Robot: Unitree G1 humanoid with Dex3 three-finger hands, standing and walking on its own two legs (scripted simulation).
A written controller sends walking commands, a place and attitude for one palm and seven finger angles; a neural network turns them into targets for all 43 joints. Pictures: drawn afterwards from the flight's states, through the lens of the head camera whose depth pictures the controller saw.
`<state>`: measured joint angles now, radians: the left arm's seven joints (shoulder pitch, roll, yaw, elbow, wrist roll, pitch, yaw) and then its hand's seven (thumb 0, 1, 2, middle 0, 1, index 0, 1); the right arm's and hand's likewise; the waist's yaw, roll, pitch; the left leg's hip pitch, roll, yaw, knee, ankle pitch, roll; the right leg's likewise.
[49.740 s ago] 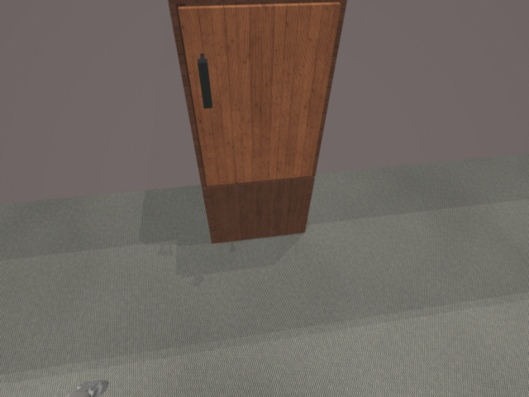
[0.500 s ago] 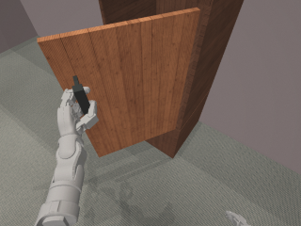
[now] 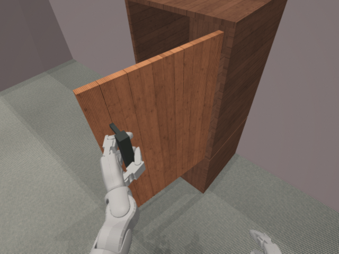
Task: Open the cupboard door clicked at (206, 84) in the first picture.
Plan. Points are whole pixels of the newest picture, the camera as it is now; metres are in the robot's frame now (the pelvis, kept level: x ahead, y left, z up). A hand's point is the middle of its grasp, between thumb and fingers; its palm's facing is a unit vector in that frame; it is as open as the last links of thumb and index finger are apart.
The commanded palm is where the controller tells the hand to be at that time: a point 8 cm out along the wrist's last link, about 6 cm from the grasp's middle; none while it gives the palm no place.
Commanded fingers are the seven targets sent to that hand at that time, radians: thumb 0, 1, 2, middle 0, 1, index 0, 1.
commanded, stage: open thumb and fingers to let go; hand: left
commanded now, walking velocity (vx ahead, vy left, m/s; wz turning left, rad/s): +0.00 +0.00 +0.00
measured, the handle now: (122, 147) +0.35 +0.13 +0.08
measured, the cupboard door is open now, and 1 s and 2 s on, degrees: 79 81 82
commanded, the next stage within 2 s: slide the hand sideways off the handle in 0.90 s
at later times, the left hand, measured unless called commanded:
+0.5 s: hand (142, 163) +0.31 +0.08 +0.08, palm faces +0.37 -0.93 +0.00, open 10.7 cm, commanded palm +0.27 +0.12 +0.07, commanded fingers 0.00 -0.50 0.30 -0.30 -1.20 -0.30 -1.20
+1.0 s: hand (140, 162) +0.31 +0.08 +0.08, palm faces +0.32 -0.95 +0.00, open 14.5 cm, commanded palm +0.27 +0.13 +0.07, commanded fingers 0.00 -0.50 0.30 -0.15 -0.30 -0.15 -0.30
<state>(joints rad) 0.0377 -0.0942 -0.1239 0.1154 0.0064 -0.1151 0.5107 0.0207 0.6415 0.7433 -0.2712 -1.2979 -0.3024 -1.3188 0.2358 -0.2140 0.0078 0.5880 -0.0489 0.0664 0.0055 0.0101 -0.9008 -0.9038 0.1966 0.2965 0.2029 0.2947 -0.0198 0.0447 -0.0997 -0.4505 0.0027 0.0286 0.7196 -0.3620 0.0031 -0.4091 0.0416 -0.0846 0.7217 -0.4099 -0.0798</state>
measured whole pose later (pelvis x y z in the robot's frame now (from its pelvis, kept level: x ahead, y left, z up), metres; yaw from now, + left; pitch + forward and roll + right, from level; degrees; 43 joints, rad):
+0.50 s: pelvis -0.01 -0.01 +0.00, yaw +1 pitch +5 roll +1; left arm -0.04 -0.10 -0.15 0.20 0.01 -0.12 0.53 0.00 0.00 0.52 -0.33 -1.25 -0.33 -1.26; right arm 0.17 -0.19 0.02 0.61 -0.05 0.06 -0.02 0.01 -0.90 -0.90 0.20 0.30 0.20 0.29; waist 0.00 0.05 -0.09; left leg -0.47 -0.01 0.01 0.72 -0.34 0.00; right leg -0.43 0.03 -0.11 0.74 -0.41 -0.09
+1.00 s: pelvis -0.02 +0.02 +0.00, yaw +0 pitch +5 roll +0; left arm -0.09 -0.11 -0.20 0.23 0.05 -0.11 0.56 -0.01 -0.50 0.30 -0.39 -0.68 -0.41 -0.68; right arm 0.18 -0.19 0.02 0.61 -0.06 0.08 -0.01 0.01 -0.90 -0.90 0.20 0.30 0.20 0.29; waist 0.00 0.04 -0.09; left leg -0.50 -0.01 0.03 0.76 -0.36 0.03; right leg -0.45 0.02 -0.09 0.76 -0.40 -0.06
